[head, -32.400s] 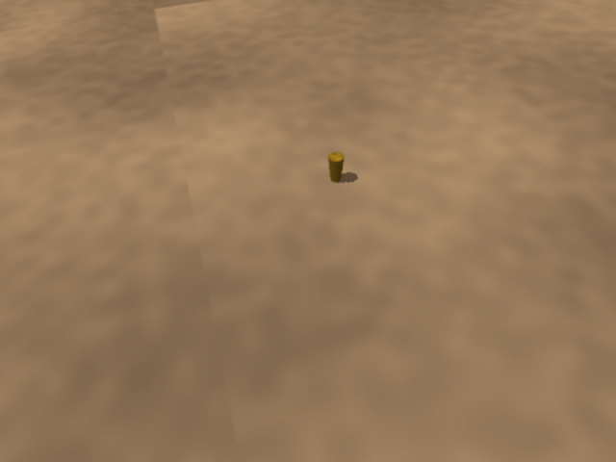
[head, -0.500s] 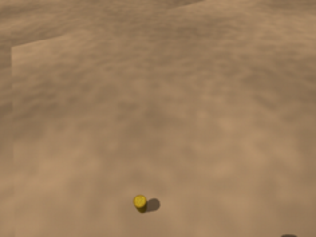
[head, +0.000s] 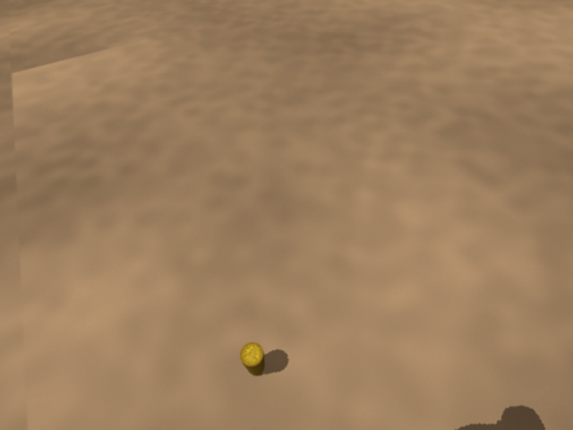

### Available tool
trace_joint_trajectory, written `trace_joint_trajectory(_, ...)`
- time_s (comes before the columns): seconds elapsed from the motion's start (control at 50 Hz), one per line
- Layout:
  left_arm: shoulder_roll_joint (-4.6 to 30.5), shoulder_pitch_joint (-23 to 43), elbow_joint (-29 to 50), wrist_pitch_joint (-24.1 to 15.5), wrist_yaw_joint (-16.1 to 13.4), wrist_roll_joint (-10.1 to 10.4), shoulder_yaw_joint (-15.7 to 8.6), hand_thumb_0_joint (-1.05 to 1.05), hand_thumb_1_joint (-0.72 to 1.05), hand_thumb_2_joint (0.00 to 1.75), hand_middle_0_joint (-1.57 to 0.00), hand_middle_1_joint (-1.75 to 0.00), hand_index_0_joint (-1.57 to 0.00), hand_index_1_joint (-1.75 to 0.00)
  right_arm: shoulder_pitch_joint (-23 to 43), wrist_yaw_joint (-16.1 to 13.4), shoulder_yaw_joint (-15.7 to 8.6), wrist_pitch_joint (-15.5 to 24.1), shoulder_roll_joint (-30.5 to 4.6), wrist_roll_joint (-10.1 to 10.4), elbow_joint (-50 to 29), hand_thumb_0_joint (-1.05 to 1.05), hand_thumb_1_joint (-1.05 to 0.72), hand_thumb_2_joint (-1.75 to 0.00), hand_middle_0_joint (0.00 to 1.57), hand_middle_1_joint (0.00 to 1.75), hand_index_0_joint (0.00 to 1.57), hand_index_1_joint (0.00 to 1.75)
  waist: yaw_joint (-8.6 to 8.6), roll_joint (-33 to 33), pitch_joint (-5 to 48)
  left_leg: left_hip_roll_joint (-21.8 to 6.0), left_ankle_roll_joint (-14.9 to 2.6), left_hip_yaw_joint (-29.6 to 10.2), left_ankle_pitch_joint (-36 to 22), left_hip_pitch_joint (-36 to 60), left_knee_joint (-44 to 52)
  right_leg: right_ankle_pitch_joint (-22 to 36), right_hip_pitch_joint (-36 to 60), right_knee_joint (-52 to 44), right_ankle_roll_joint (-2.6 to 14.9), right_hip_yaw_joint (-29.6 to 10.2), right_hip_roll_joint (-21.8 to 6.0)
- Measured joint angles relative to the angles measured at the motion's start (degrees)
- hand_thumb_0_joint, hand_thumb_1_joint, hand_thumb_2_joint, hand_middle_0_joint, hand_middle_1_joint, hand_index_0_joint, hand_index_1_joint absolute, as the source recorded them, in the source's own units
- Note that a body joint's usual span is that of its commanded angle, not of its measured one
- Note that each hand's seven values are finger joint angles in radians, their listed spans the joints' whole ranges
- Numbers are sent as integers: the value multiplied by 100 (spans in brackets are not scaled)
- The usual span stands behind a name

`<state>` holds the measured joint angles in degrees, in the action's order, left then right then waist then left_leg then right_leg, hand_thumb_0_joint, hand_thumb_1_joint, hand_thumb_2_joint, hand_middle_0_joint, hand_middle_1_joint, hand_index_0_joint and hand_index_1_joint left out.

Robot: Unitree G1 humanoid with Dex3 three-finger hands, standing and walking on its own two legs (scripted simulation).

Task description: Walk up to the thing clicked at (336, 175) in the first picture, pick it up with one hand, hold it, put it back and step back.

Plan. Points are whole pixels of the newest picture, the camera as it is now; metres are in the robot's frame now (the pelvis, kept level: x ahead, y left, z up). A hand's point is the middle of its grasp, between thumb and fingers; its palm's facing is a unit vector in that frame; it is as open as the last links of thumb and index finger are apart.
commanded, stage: step back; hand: left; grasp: from the side
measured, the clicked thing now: (254, 361) +0.44 +0.18 -0.71
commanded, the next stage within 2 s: none
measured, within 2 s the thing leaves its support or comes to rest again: neither
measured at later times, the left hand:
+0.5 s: hand out of the picture +0.06 +0.32 -0.18, palm faces -0.09 -0.93 -0.35, open 7.4 cm
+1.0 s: hand out of the picture -0.04 +0.33 -0.16, palm faces -0.03 -0.92 -0.38, open 7.4 cm
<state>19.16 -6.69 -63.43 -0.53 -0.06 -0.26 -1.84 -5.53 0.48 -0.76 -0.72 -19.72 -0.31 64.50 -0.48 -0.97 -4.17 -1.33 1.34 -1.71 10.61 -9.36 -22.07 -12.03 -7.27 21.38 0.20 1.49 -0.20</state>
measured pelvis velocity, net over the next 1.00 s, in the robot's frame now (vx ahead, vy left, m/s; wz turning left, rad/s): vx -0.18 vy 0.07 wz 0.00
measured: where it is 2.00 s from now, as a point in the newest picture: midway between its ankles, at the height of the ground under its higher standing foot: outside the picture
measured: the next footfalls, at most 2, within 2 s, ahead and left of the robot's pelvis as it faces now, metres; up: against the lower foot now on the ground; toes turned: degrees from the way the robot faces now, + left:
left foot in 0.24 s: -0.01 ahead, +0.14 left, +0.00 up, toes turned -2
right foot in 0.66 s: -0.08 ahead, -0.06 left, +0.00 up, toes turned +0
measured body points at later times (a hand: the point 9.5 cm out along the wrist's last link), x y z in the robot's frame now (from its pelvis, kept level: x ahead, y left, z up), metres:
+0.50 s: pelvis -0.07 +0.07 -0.01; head +0.01 +0.08 +0.43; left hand +0.07 +0.36 -0.15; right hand +0.00 -0.25 -0.13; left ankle -0.05 +0.14 -0.75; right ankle -0.10 -0.08 -0.69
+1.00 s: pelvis -0.18 +0.07 -0.02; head -0.11 +0.08 +0.42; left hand -0.04 +0.38 -0.14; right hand -0.09 -0.25 -0.14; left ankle -0.21 +0.19 -0.75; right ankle -0.12 -0.06 -0.75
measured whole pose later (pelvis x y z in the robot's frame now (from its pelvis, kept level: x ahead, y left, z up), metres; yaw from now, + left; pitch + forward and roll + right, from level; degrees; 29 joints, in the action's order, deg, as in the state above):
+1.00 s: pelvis -0.18 +0.07 -0.02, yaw +0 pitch -1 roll +0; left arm 21.3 -6.6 -43.4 2.5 -0.6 -1.8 -3.6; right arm -9.4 -0.8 -2.9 -1.8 -22.9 -0.6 50.4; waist -0.1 0.7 -9.8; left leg 2.1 0.2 -2.9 22.6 -13.6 -37.9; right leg -14.2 -21.6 37.0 -0.1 0.0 -0.9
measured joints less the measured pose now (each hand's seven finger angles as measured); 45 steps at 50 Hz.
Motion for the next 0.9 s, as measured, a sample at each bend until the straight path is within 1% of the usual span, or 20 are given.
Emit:
trace_joint_trajectory(0.08,78,136,329,91,-21,3,-136,0,90,90,-21,-30,-21,-30,139,8,-108,-92,-152,38,-336,1,-91,-90,20,30,20,30,-31,-49,-297,48,-158,-56,264,-616,-1024,-134,-368,485,21,17,-8)
trace_joint_trajectory(0.12,126,185,501,158,-35,-52,-174,0,90,90,-21,-30,-21,-30,127,21,-170,-159,-223,20,-495,1,-91,-90,20,30,20,30,-13,17,-369,230,-256,-85,942,-887,-1829,-228,-575,771,-1,-46,-100)
trace_joint_trajectory(0.16,184,233,659,201,-53,-106,-193,0,90,90,-21,-30,-21,-30,60,38,-211,-203,-274,27,-644,1,-91,-90,20,29,20,30,-22,100,-394,369,-326,-59,1358,-1001,-2336,-303,-775,1010,-40,-98,-198)
trace_joint_trajectory(0.2,255,308,809,236,-70,-133,-193,0,90,90,-21,-30,-21,-30,-41,45,-235,-197,-306,23,-753,1,-91,-90,20,29,20,30,-46,171,-403,388,-350,9,1292,-909,-2238,-374,-978,1242,-122,-120,-273)
trace_joint_trajectory(0.22,293,348,888,258,-73,-127,-188,0,90,90,-21,-30,-21,-30,-104,42,-245,-173,-320,8,-792,0,-91,-90,20,29,20,30,-71,192,-403,355,-353,48,917,-767,-1877,-428,-1087,1387,-177,-115,-298)
trace_joint_trajectory(0.24,327,399,970,286,-73,-104,-186,0,90,90,-21,-30,-21,-30,-170,31,-265,-139,-331,-27,-822,0,-91,-90,20,29,20,30,-92,205,-404,350,-344,42,959,-641,-1564,-498,-1219,1574,-183,-106,-319)
trace_joint_trajectory(0.26,372,487,1037,316,-87,-72,-200,0,90,90,-21,-30,-21,-30,-194,14,-289,-115,-283,-83,-822,0,-91,-90,20,29,20,30,-75,301,-476,413,-372,78,1077,-650,-1552,-747,-1365,1870,-99,-278,-292)
trace_joint_trajectory(0.3,412,594,1133,358,-153,-48,-223,0,90,90,-21,-30,-21,-30,-228,16,-264,-98,-184,-113,-845,0,-91,-90,20,29,20,30,-75,384,-622,428,-441,106,1020,-694,-1571,-1609,-1616,2700,40,-796,104)
trace_joint_trajectory(0.32,417,609,1156,376,-179,-43,-220,0,90,90,-21,-30,-21,-30,-253,7,-247,-98,-134,-117,-863,1,-91,-90,20,29,20,30,-105,394,-655,416,-460,92,935,-688,-1491,-1836,-1718,3122,84,-969,313)
trace_joint_trajectory(0.36,416,586,1198,388,-195,-6,-196,0,90,90,-21,-30,-20,-30,-290,-44,-221,-110,-44,-136,-898,1,-91,-90,20,30,20,30,-117,428,-680,408,-482,123,741,-632,-1238,-1824,-1868,3767,127,-1119,561)
trace_joint_trajectory(0.42,355,434,1256,364,-163,-11,-161,0,90,90,-21,-30,-20,-30,-294,-126,-213,-118,5,-127,-1015,1,-90,-90,20,30,20,30,-107,396,-707,392,-526,225,569,-575,-1010,-1638,-1870,4098,47,-1050,627)
trace_joint_trajectory(0.52,274,158,1271,396,-123,-48,-160,0,90,90,-21,-30,-21,-30,-218,-174,-216,-70,52,-94,-1291,1,-90,-90,20,30,20,30,-134,327,-772,398,-594,411,485,-629,-1029,-1600,-1476,3465,-70,-901,479)
trace_joint_trajectory(0.62,220,-15,1284,380,-70,-91,-199,0,90,90,-21,-30,-21,-30,-156,-144,-196,-89,18,-74,-1431,1,-90,-90,20,30,20,30,-97,226,-738,385,-586,579,513,-863,-1332,-1397,-989,2332,46,-642,252)
trace_joint_trajectory(0.66,197,-105,1286,331,-49,-119,-221,0,90,90,-21,-30,-21,-30,-123,-123,-189,-127,-22,-56,-1417,1,-90,-90,20,30,20,30,-49,151,-668,334,-553,637,557,-993,-1521,-1001,-733,1719,123,-527,209)
trace_joint_trajectory(0.7,112,-161,1266,289,-30,-153,-234,0,90,90,-21,-30,-21,-30,-59,-108,-201,-171,-86,-19,-1354,1,-90,-90,20,30,20,30,-85,-97,-664,183,-485,516,552,-1075,-1660,-812,-666,1553,116,-395,350)
trace_joint_trajectory(0.72,109,-208,1294,280,-2,-153,-227,0,90,90,-21,-30,-21,-30,-56,-109,-207,-192,-84,-1,-1322,1,-90,-90,20,30,20,30,-95,-122,-621,232,-399,392,745,-1152,-1806,-793,-694,1554,136,-353,351)
trace_joint_trajectory(0.76,130,-263,1379,266,17,-151,-221,0,90,90,-21,-30,-21,-30,-65,-109,-207,-234,-69,7,-1281,1,-90,-90,20,30,20,30,-13,-5,-579,547,-245,48,1508,-1372,-2703,-738,-756,1558,181,-394,242)
trace_joint_trajectory(0.82,90,-252,1499,267,-26,-139,-218,1,90,90,-21,-30,-21,-30,-153,-101,-189,-216,-150,42,-1298,1,-91,-90,20,30,20,30,92,58,-523,870,-135,-375,1742,-1554,-3865,-504,-822,1341,167,-420,124)
trace_joint_trajectory(0.86,76,-213,1603,270,-45,-158,-216,1,90,90,-21,-30,-21,-30,-227,-115,-176,-181,-221,53,-1334,1,-91,-90,20,30,20,30,125,59,-494,888,-80,-489,1779,-1493,-4099,-357,-915,1232,140,-399,86)
trace_joint_trajectory(0.9,87,-153,1725,269,-61,-183,-210,1,90,90,-21,-30,-21,-30,-292,-131,-173,-167,-274,54,-1366,1,-91,-90,20,30,20,30,126,74,-494,781,-36,-466,1867,-1288,-3827,-254,-1026,1199,114,-348,45)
